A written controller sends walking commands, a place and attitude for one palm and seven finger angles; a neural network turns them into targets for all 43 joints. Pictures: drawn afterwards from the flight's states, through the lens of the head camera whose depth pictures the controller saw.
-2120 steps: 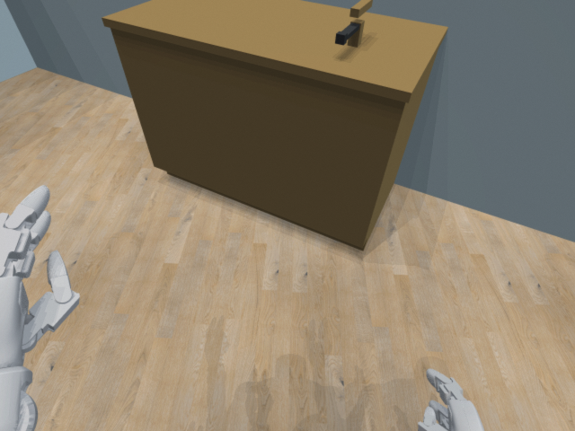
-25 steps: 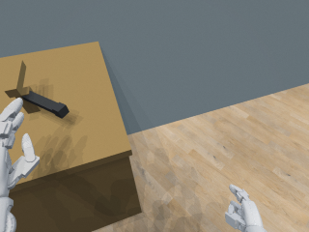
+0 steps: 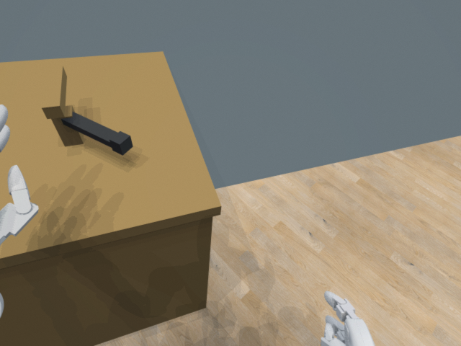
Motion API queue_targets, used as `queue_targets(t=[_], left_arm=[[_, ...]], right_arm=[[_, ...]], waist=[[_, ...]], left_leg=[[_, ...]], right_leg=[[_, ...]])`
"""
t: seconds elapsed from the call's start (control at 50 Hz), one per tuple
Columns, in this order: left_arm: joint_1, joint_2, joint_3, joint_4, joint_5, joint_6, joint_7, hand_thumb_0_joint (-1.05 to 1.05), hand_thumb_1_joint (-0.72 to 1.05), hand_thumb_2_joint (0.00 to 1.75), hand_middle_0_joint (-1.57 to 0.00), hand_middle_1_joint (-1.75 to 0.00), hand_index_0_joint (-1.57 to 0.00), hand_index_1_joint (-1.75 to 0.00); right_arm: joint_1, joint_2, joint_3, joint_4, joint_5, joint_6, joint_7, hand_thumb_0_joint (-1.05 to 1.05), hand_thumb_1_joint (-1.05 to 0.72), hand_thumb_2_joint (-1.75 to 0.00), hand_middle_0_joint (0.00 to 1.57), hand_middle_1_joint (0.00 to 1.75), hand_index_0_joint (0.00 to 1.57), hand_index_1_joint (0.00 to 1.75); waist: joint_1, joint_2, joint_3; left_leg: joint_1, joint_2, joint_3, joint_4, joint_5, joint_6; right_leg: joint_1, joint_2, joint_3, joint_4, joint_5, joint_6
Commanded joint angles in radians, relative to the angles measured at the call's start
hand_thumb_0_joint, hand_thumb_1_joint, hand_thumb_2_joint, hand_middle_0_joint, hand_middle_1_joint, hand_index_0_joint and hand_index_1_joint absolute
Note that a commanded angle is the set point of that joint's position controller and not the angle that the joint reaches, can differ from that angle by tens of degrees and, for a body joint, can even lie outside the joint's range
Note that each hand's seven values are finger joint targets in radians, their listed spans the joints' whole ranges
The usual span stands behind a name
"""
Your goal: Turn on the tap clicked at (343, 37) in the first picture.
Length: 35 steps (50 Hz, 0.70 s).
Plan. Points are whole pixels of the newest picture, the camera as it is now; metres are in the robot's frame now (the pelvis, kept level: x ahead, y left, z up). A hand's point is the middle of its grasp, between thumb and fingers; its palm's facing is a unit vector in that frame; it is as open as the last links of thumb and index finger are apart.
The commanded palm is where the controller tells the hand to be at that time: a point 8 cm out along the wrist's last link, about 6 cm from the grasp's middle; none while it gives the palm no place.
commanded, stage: come to a stop and stand still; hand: left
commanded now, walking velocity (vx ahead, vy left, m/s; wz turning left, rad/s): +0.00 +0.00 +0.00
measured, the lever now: (121, 143) +0.42 +0.25 +0.10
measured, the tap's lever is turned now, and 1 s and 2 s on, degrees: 44 44 44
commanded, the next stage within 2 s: look again from close up in 0.02 s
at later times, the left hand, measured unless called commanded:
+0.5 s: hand (83, 200) +0.25 +0.23 +0.17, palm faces +0.39 -0.85 -0.35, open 7.4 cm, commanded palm +0.19 +0.26 +0.18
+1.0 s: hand (93, 206) +0.25 +0.22 +0.16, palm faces +0.32 -0.87 -0.38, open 7.4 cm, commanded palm +0.18 +0.26 +0.18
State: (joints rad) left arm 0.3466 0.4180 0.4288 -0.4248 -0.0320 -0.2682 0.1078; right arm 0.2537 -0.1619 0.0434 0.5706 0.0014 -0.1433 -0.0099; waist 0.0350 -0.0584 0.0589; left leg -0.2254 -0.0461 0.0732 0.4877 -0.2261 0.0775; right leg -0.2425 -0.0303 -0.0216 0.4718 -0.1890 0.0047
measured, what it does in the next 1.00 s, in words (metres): stands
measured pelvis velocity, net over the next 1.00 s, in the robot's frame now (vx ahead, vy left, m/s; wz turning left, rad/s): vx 0.02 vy -0.01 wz -0.03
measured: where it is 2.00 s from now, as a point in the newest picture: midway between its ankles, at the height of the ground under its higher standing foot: outside the picture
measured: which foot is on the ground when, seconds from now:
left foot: down 0.00-1.00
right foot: down 0.00-1.00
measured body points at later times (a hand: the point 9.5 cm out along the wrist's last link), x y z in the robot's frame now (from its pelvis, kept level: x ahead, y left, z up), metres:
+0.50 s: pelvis +0.03 -0.02 +0.01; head +0.03 -0.01 +0.46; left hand +0.22 +0.27 +0.19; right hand +0.21 -0.25 -0.06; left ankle +0.03 +0.06 -0.74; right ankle +0.04 -0.14 -0.74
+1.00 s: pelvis +0.02 -0.01 +0.00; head +0.03 -0.02 +0.45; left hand +0.22 +0.26 +0.18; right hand +0.19 -0.24 -0.07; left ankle +0.03 +0.06 -0.74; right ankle +0.04 -0.14 -0.74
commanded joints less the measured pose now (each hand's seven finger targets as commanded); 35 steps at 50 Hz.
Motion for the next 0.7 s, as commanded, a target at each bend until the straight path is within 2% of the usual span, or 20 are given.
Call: queue_targets(t=[0.0,0.06,0.08,0.1,0.16,0.18,0.26,0.34,0.38,0.42,0.44,0.48,0.54,0.58,0.62,0.66,0.68], left_arm=[[-0.084,0.017,-0.060,-0.141,0.006,-0.041,0.000,0.00,0.90,0.90,-0.20,-0.30,-0.20,-0.30],[-0.122,0.008,-0.089,-0.103,0.023,-0.021,0.004,0.00,0.90,0.90,-0.20,-0.30,-0.20,-0.30],[-0.167,0.039,-0.065,-0.133,0.025,-0.022,0.006,0.00,0.90,0.90,-0.20,-0.30,-0.20,-0.30],[-0.185,0.043,-0.062,-0.130,0.029,-0.022,0.009,0.00,0.90,0.90,-0.20,-0.30,-0.20,-0.30],[-0.195,0.086,-0.017,-0.160,0.027,-0.021,0.015,0.00,0.90,0.90,-0.20,-0.30,-0.20,-0.30],[-0.209,0.125,0.020,-0.198,0.025,-0.022,0.016,0.00,0.90,0.90,-0.20,-0.30,-0.20,-0.30],[-0.105,0.107,0.026,-0.217,0.006,-0.022,0.011,0.00,0.90,0.90,-0.20,-0.30,-0.20,-0.30],[-0.021,0.082,0.015,-0.208,-0.006,-0.011,0.005,0.00,0.90,0.90,-0.20,-0.30,-0.20,-0.30],[0.016,0.065,0.002,-0.177,-0.010,0.002,0.001,0.00,0.90,0.90,-0.20,-0.30,-0.20,-0.30],[0.019,0.068,-0.001,-0.157,-0.012,0.011,0.004,0.00,0.90,0.90,-0.20,-0.30,-0.20,-0.30],[0.020,0.063,-0.005,-0.145,-0.015,0.016,0.004,0.00,0.90,0.90,-0.20,-0.30,-0.20,-0.30],[-0.002,0.083,0.009,-0.150,-0.015,0.024,0.003,0.00,0.90,0.90,-0.20,-0.30,-0.20,-0.30],[-0.041,0.089,-0.002,-0.196,-0.014,0.024,0.007,0.00,0.90,0.90,-0.20,-0.30,-0.20,-0.30],[-0.074,0.118,0.013,-0.244,-0.013,0.021,0.010,0.00,0.90,0.90,-0.20,-0.30,-0.20,-0.30],[-0.053,0.104,0.004,-0.241,-0.015,0.022,0.014,0.00,0.90,0.90,-0.20,-0.30,-0.20,-0.30],[-0.023,0.109,0.015,-0.238,-0.018,0.022,0.018,0.00,0.90,0.90,-0.20,-0.30,-0.20,-0.30],[-0.012,0.120,0.032,-0.241,-0.018,0.024,0.016,0.00,0.90,0.90,-0.20,-0.30,-0.20,-0.30]], right_arm=[[-0.103,-0.161,-0.064,-0.145,0.001,-0.074,-0.001,0.00,-0.90,-0.90,0.20,0.30,0.20,0.30],[-0.100,-0.169,-0.065,-0.139,0.002,-0.064,-0.002,0.00,-0.90,-0.90,0.20,0.30,0.20,0.30],[-0.114,-0.166,-0.065,-0.141,0.001,-0.061,-0.008,0.00,-0.90,-0.90,0.20,0.30,0.20,0.30],[-0.116,-0.170,-0.062,-0.140,-0.004,-0.057,-0.012,0.00,-0.90,-0.90,0.20,0.30,0.20,0.30],[-0.130,-0.162,-0.058,-0.154,-0.009,-0.049,-0.019,0.00,-0.90,-0.90,0.20,0.30,0.20,0.30],[-0.141,-0.161,-0.057,-0.160,-0.012,-0.046,-0.024,0.00,-0.90,-0.90,0.20,0.30,0.20,0.30],[-0.135,-0.152,-0.056,-0.171,-0.016,-0.041,-0.025,0.00,-0.90,-0.90,0.20,0.30,0.20,0.30],[-0.121,-0.154,-0.061,-0.170,-0.015,-0.033,-0.023,0.00,-0.90,-0.90,0.20,0.30,0.20,0.30],[-0.124,-0.157,-0.061,-0.170,-0.013,-0.029,-0.025,0.00,-0.90,-0.90,0.20,0.30,0.20,0.30],[-0.115,-0.162,-0.063,-0.164,-0.009,-0.017,-0.028,0.00,-0.90,-0.90,0.20,0.30,0.20,0.30],[-0.116,-0.164,-0.064,-0.167,-0.007,-0.013,-0.030,0.00,-0.90,-0.90,0.20,0.30,0.20,0.30],[-0.129,-0.164,-0.064,-0.169,-0.007,-0.006,-0.037,0.00,-0.90,-0.90,0.20,0.30,0.20,0.30],[-0.129,-0.168,-0.065,-0.177,-0.004,0.002,-0.041,0.00,-0.90,-0.90,0.20,0.30,0.20,0.30],[-0.140,-0.165,-0.062,-0.181,-0.005,0.002,-0.046,0.00,-0.90,-0.90,0.20,0.30,0.20,0.30],[-0.126,-0.164,-0.063,-0.183,-0.006,0.005,-0.046,0.00,-0.90,-0.90,0.20,0.30,0.20,0.30],[-0.123,-0.164,-0.066,-0.182,-0.007,0.007,-0.046,0.00,-0.90,-0.90,0.20,0.30,0.20,0.30],[-0.130,-0.163,-0.067,-0.183,-0.009,0.008,-0.047,0.00,-0.90,-0.90,0.20,0.30,0.20,0.30]], waist=[[-0.011,0.143,-0.098],[-0.011,0.122,-0.061],[-0.010,0.109,-0.062],[-0.011,0.115,-0.069],[-0.005,0.108,-0.088],[-0.004,0.118,-0.091],[-0.002,0.116,-0.151],[-0.007,0.121,-0.206],[-0.010,0.118,-0.197],[-0.011,0.106,-0.195],[-0.011,0.081,-0.187],[-0.012,0.067,-0.173],[-0.013,0.098,-0.182],[-0.015,0.133,-0.180],[-0.012,0.126,-0.202],[-0.010,0.111,-0.218],[-0.012,0.123,-0.216]], left_leg=[[-0.100,0.173,-0.171,-0.240,-0.176,-0.064],[-0.129,0.168,-0.172,-0.261,-0.221,-0.065],[-0.105,0.159,-0.159,-0.254,-0.205,-0.071],[-0.109,0.153,-0.167,-0.256,-0.206,-0.072],[-0.093,0.126,-0.147,-0.228,-0.167,-0.068],[-0.076,0.116,-0.134,-0.214,-0.141,-0.071],[-0.032,0.083,-0.106,-0.153,0.000,-0.068],[0.024,0.081,-0.097,-0.123,0.148,-0.079],[0.049,0.081,-0.083,-0.111,0.197,-0.084],[0.035,0.087,-0.093,-0.120,0.207,-0.085],[0.036,0.087,-0.092,-0.121,0.212,-0.083],[0.054,0.083,-0.082,-0.118,0.213,-0.083],[0.057,0.074,-0.083,-0.119,0.244,-0.081],[0.083,0.067,-0.076,-0.117,0.270,-0.086],[0.077,0.070,-0.085,-0.122,0.280,-0.085],[0.077,0.068,-0.083,-0.122,0.267,-0.083],[0.092,0.067,-0.077,-0.119,0.275,-0.088]], right_leg=[[0.116,-0.005,0.041,-0.044,-0.041,-0.022],[0.103,0.009,0.050,-0.054,-0.052,-0.017],[0.089,0.014,0.050,-0.070,-0.050,-0.014],[0.099,0.013,0.051,-0.077,-0.050,-0.015],[0.123,0.006,0.064,-0.114,-0.038,-0.019],[0.112,0.006,0.070,-0.128,-0.038,-0.021],[0.151,-0.006,0.085,-0.149,0.055,-0.032],[0.168,-0.005,0.071,-0.130,0.180,-0.032],[0.141,-0.004,0.071,-0.134,0.228,-0.030],[0.153,-0.003,0.057,-0.129,0.231,-0.024],[0.149,-0.002,0.055,-0.132,0.239,-0.022],[0.124,-0.001,0.058,-0.147,0.246,-0.019],[0.149,0.000,0.054,-0.146,0.283,-0.018],[0.131,0.003,0.048,-0.148,0.297,-0.015],[0.166,0.005,0.039,-0.138,0.292,-0.014],[0.181,0.005,0.039,-0.146,0.289,-0.013],[0.162,0.005,0.042,-0.145,0.291,-0.015]])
